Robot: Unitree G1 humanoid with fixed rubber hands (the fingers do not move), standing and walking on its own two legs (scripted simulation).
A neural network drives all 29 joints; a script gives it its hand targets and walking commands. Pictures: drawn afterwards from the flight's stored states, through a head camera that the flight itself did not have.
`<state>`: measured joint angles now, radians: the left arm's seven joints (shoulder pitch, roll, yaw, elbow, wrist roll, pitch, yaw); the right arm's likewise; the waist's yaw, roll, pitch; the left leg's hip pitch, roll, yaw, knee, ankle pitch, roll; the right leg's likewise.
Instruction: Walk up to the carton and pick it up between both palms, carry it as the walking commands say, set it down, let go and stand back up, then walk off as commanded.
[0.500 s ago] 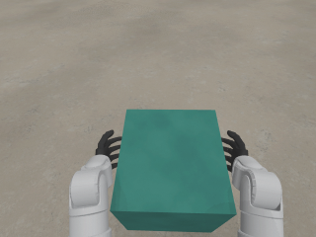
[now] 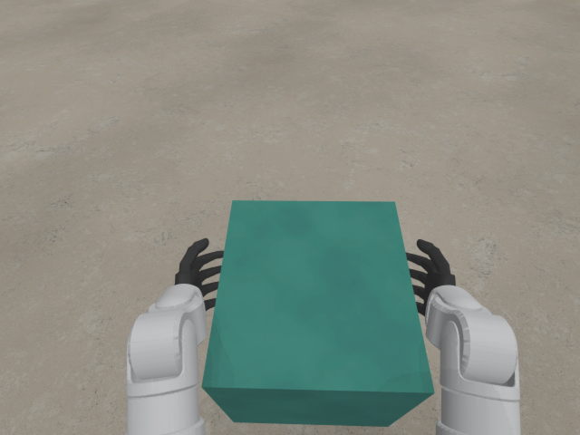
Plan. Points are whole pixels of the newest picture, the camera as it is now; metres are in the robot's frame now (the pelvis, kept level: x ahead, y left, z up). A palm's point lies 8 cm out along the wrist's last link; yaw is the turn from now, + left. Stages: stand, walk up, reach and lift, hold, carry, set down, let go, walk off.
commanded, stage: carry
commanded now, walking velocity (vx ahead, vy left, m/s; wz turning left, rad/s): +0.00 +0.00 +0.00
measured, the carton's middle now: (311, 315) +0.28 +0.00 +0.02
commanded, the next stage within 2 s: none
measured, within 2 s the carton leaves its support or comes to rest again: neither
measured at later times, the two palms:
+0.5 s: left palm (190, 297) +0.26 +0.16 +0.09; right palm (438, 299) +0.27 -0.15 +0.09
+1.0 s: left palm (320, 301) +0.27 -0.01 +0.08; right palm out of the picture +0.20 -0.31 +0.07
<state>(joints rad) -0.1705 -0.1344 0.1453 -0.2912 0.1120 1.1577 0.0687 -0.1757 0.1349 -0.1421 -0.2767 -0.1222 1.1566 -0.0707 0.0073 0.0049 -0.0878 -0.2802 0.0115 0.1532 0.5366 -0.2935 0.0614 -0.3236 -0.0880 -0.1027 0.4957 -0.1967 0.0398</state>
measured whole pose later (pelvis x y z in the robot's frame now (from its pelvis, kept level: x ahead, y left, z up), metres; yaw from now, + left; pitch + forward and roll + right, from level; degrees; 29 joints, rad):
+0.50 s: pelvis +0.00 +0.00 +0.00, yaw -1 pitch +2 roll -1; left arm -0.17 -0.13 0.15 -0.30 0.11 1.16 0.07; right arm -0.18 0.13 -0.14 -0.28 -0.12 1.16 -0.07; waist 0.01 0.00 -0.09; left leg -0.29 0.02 0.16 0.54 -0.29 0.06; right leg -0.34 -0.08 -0.09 0.50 -0.19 0.04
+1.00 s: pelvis -0.03 -0.10 +0.00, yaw -10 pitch +3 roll +0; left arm -0.15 -0.13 0.11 -0.35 0.11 1.14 0.06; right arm -0.14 0.13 -0.14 -0.37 -0.10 1.15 -0.08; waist -0.03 0.03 -0.01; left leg -0.45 0.10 0.09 0.95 -0.53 -0.07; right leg -0.38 -0.02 -0.10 0.57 -0.24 -0.03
